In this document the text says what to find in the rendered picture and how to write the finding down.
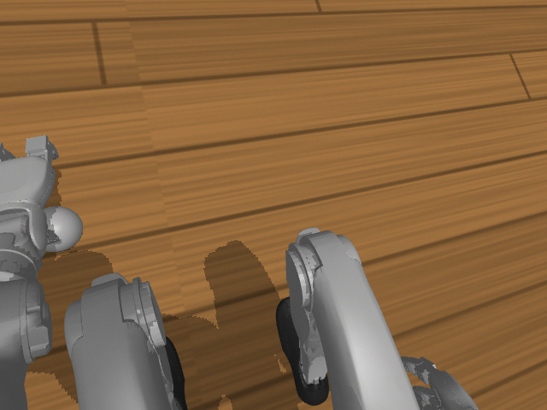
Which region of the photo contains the left robot arm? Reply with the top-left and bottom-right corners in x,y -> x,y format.
0,202 -> 52,410

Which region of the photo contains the right robot hand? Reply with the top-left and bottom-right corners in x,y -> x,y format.
401,356 -> 479,410

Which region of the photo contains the left robot hand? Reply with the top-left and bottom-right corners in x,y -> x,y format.
0,135 -> 60,245

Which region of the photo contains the right robot foot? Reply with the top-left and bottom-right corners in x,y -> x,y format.
276,297 -> 329,406

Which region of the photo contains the ball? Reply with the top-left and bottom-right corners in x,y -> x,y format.
44,206 -> 83,252

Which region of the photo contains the left robot foot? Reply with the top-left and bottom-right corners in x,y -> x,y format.
164,337 -> 188,410

